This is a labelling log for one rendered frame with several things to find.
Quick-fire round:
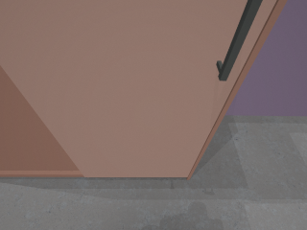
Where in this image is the wardrobe door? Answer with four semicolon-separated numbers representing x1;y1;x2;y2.
0;0;277;177
0;65;79;171

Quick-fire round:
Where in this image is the handle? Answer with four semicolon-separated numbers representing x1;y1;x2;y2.
216;0;263;81

